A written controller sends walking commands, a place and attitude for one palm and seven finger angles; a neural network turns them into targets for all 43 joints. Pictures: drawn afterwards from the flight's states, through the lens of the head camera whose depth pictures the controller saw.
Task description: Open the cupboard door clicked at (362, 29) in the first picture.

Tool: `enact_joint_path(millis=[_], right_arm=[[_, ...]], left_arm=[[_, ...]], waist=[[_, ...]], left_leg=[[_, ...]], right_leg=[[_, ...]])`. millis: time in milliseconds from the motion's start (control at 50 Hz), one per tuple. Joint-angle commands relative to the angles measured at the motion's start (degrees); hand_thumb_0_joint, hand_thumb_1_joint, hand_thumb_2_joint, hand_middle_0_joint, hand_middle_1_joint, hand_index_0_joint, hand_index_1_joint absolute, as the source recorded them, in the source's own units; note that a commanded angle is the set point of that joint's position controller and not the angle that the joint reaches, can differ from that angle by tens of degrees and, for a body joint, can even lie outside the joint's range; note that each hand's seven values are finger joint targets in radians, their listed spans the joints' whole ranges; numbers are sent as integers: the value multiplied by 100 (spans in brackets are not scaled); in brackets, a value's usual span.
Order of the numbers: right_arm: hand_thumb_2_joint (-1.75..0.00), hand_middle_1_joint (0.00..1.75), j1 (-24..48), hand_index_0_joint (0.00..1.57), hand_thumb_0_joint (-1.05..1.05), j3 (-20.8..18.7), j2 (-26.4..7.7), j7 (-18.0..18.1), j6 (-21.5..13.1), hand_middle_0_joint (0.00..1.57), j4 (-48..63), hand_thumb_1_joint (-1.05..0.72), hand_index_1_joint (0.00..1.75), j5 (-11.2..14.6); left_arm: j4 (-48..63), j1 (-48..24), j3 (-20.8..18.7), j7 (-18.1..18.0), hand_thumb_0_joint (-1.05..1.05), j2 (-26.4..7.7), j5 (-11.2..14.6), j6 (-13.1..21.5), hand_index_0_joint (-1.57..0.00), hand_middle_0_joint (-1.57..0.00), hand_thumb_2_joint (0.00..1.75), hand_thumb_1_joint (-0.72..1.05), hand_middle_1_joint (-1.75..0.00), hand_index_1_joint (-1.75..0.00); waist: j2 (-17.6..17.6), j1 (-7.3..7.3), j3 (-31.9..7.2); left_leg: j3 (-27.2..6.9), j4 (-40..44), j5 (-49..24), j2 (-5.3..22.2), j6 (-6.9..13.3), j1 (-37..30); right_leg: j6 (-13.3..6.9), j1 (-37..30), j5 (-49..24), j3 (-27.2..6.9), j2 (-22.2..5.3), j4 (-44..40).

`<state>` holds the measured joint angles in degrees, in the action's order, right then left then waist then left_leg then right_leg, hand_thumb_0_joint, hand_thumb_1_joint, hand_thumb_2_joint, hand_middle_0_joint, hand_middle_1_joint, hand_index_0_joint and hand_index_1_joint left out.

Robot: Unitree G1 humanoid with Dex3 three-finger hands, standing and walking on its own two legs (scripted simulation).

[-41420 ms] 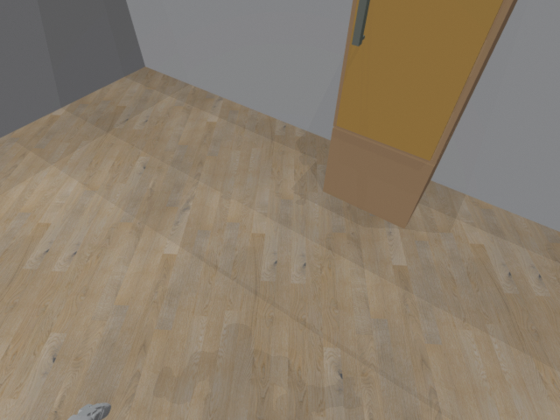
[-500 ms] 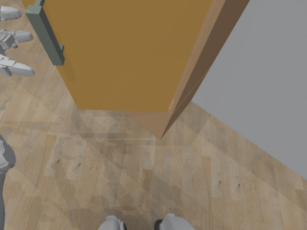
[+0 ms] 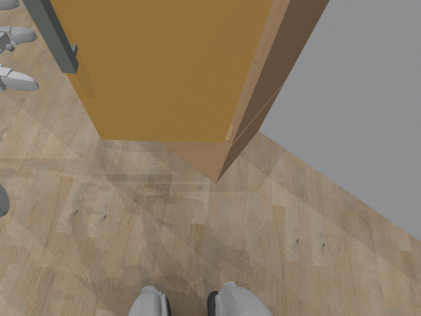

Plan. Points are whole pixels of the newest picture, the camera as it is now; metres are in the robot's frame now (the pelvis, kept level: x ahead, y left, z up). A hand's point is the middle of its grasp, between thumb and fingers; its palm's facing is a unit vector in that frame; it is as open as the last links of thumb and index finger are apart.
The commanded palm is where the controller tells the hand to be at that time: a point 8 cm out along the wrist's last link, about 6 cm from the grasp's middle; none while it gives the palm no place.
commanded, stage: move the hooked fingers beside the handle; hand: left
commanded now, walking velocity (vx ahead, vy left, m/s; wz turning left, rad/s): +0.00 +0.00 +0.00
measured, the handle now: (56, 26) +0.60 +0.19 +0.13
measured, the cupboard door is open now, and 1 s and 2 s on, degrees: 39 39 39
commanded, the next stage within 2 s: slide the fingers in behind the handle in 0.86 s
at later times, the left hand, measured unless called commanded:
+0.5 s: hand (0, 43) +0.56 +0.27 +0.13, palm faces -0.07 -1.00 +0.00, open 14.0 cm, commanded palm +0.54 +0.30 +0.12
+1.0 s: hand (5, 46) +0.55 +0.26 +0.13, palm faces -0.07 -1.00 +0.02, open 14.0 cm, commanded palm +0.54 +0.30 +0.12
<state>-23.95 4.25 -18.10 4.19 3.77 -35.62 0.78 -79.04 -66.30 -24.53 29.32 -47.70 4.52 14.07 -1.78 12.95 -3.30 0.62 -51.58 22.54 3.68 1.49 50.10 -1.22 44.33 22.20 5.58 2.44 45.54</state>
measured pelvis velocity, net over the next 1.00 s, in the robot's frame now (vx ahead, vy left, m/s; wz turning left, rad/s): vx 0.02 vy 0.02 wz -0.01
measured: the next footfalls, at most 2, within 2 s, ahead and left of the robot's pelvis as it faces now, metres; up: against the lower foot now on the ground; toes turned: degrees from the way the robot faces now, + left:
none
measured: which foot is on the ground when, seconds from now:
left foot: down 0.00-1.00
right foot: down 0.00-1.00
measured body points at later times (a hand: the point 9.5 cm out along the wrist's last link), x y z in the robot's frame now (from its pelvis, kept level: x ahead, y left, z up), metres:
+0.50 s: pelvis +0.01 +0.01 +0.00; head +0.17 +0.04 +0.42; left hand +0.55 +0.32 +0.13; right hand -0.06 -0.25 -0.09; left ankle +0.01 +0.10 -0.69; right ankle -0.01 -0.11 -0.69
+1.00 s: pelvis +0.02 +0.02 +0.00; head +0.15 +0.05 +0.43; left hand +0.54 +0.31 +0.13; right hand +0.00 -0.25 -0.10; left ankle +0.01 +0.10 -0.69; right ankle -0.01 -0.11 -0.69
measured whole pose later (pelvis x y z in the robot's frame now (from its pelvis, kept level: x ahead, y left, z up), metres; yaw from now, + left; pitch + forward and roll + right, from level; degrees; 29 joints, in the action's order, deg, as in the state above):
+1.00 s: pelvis +0.02 +0.02 +0.00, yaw +0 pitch +22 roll -5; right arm -23.9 3.8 -16.7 2.5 4.8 -35.1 -0.1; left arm -75.4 -63.6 -25.2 28.1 -44.4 5.1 13.7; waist -2.1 12.2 -4.7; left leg 0.9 -52.2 24.3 3.0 2.7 49.9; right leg 0.2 43.5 23.0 4.9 2.0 44.6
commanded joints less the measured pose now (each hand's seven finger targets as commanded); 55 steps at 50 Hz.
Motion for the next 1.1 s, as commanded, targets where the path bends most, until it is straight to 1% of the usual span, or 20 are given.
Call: enact_joint_path(millis=[0, 20, 60, 80, 140, 200, 240, 300, 340, 400, 440, 500, 540, 560, 580, 860, 880, 920, 960, 1080], right_arm=[[-90, 30, -1291, 20, 0, -375, -1112, 79, -90, 20, 80, -90, 30, -16], [-90, 30, -1328, 20, 0, -384, -1110, 71, -94, 20, 82, -90, 30, -19], [-90, 30, -1390, 20, 0, -370, -1111, 85, -80, 20, 131, -90, 30, -35], [-90, 30, -1375, 20, 0, -368, -1098, 74, -62, 20, 135, -90, 30, -24], [-90, 30, -1398, 20, 0, -359, -1096, 79, -27, 20, 188, -90, 30, -22], [-90, 30, -1458, 20, 0, -370, -1122, 86, 3, 20, 199, -90, 30, -28], [-90, 30, -1474, 20, 0, -390, -1115, 64, 8, 20, 197, -90, 30, -21], [-90, 30, -1539, 20, 0, -403, -1145, 71, 20, 20, 155, -90, 30, -31], [-90, 30, -1528, 20, 0, -404, -1128, 54, 13, 20, 121, -90, 30, -29], [-90, 30, -1584, 20, 0, -431, -1144, 48, 34, 20, 98, -90, 30, -55], [-90, 30, -1587, 20, 0, -460, -1122, -5, 35, 20, 92, -90, 30, -69], [-90, 30, -1616, 20, 0, -507, -1141, -35, 66, 20, 99, -90, 30, -93], [-90, 30, -1539, 20, 0, -516, -1097, -72, 81, 20, 98, -90, 30, -89], [-90, 30, -1554, 20, 0, -517, -1095, -84, 80, 20, 104, -90, 30, -101], [-90, 30, -1539, 20, 0, -532, -1126, -91, 99, 20, 116, -90, 30, -107], [-90, 30, -1320, 20, 0, -515, -1056, -96, 88, 20, 108, -90, 30, -89], [-90, 30, -1331, 20, 0, -531, -1084, -95, 88, 20, 108, -90, 30, -93], [-90, 30, -1305, 20, 0, -512, -1071, -98, 79, 20, 98, -90, 30, -82], [-90, 30, -1314, 20, 0, -453, -1097, -63, 69, 20, 105, -90, 30, -68], [-90, 30, -1330, 20, 0, -503, -1060, -101, 35, 20, 145, -90, 30, -88]], left_arm=[[1203, -2781, -246, -39, 0, -1739, 60, 372, -30, -30, 30, -50, -120, -120], [1235, -2794, -254, -40, 0, -1735, 51, 361, -30, -30, 30, -50, -120, -120], [1252, -2608, -566, -54, 0, -2128, 10, 385, -30, -30, 30, -50, -120, -120], [1210, -2595, -475, -40, 0, -2073, -26, 350, -30, -30, 30, -50, -120, -120], [1119, -2479, -561, -39, 0, -2313, -136, 283, -30, -30, 30, -50, -120, -120], [1225, -2417, -713, -15, 0, -2526, -131, 305, -30, -30, 30, -50, -120, -120], [1190, -2369, -593, 39, 0, -2295, -88, 264, -30, -30, 30, -50, -120, -120], [1204, -2330, -715, 125, 0, -2439, -53, 266, -30, -30, 30, -50, -120, -120], [1178, -2387, -476, 185, 0, -2146, -39, 205, -30, -30, 30, -50, -120, -120], [1362, -2346, -612, 210, 0, -2219, 23, 240, -30, -30, 30, -50, -120, -120], [1437, -2281, -365, 238, 0, -1774, 69, 208, -30, -30, 30, -50, -120, -120], [1728, -2140, -606, 223, 0, -1920, 147, 238, -30, -30, 30, -50, -120, -120], [1685, -2072, -332, 203, 0, -1493, 176, 183, -30, -30, 30, -50, -120, -120], [1764, -2110, -346, 176, 0, -1432, 219, 209, -30, -30, 30, -50, -120, -120], [1843, -2054, -512, 143, 0, -1619, 215, 212, -30, -30, 30, -50, -120, -120], [1845, -2372, -96, -68, 0, -999, 257, 345, -30, -30, 30, -50, -120, -120], [1842, -2332, -239, -92, 0, -1171, 227, 344, -30, -30, 30, -50, -120, -120], [1547, -2235, -117, -100, 0, -995, 232, 270, -30, -30, 30, -50, -120, -120], [1401, -2349, -225, -133, 0, -1232, 219, 264, -30, -30, 30, -50, -120, -120], [1844, -2259, -338, -148, 0, -1310, 192, 433, -30, -30, 30, -50, -120, -120]], waist=[[-1141, 146, -2769], [-1083, 163, -2839], [-1040, 37, -3013], [-1083, 53, -3054], [-1000, 35, -2822], [-1079, -5, -2933], [-1103, 49, -2906], [-1115, 47, -2975], [-1202, 118, -2798], [-1340, 68, -3028], [-1411, 77, -3032], [-1506, -44, -3288], [-1469, 3, -2969], [-1484, 3, -2921], [-1477, -68, -3090], [-1411, 61, -2840], [-1397, 8, -3001], [-1110, 80, -2790], [-937, 112, -2588], [-1358, -44, -3229]], left_leg=[[-457, 197, -2197, -108, 111, -2566], [-430, 182, -2203, -113, 124, -2541], [-404, 164, -2316, -136, 133, -2406], [-370, 162, -2316, -136, 129, -2357], [-331, 164, -2064, -131, 147, -2043], [-333, 151, -2155, -124, 143, -2134], [-335, 166, -2221, -116, 136, -2248], [-385, 152, -2445, -96, 128, -2432], [-385, 151, -2390, -87, 123, -2477], [-453, 135, -2856, -67, 86, -2822], [-514, 146, -3076, -57, 44, -3114], [-590, 124, -3702, -23, -4, -3480], [-600, 141, -3704, -6, -23, -3497], [-640, 157, -3830, -9, -25, -3577], [-641, 151, -3907, 1, -42, -3623], [-749, 183, -3792, -5, -93, -3689], [-773, 177, -3831, 14, -111, -3763], [-703, 188, -3446, -20, -56, -3462], [-640, 216, -3085, -83, 13, -3068], [-632, 171, -3385, -63, -35, -3421]], right_leg=[[76, -277, -1685, -389, 130, -434], [86, -313, -1734, -396, 141, -438], [67, -568, -1893, -396, 158, -370], [87, -614, -1966, -423, 155, -381], [109, -658, -1824, -429, 161, -403], [100, -629, -1842, -417, 176, -397], [102, -514, -1872, -390, 199, -414], [98, -422, -1955, -355, 213, -404], [96, -248, -1867, -332, 218, -437], [71, -184, -2070, -289, 231, -378], [59, -7, -2049, -224, 245, -390], [47, -44, -2248, -206, 250, -371], [51, 124, -2152, -160, 257, -408], [33, 168, -2130, -136, 264, -410], [39, 77, -2190, -155, 259, -394], [17, 198, -1991, -134, 224, -372], [31, 199, -1984, -153, 222, -369], [51, 155, -1949, -155, 218, -394], [37, -10, -1970, -178, 209, -381], [29, -171, -2137, -227, 210, -328]])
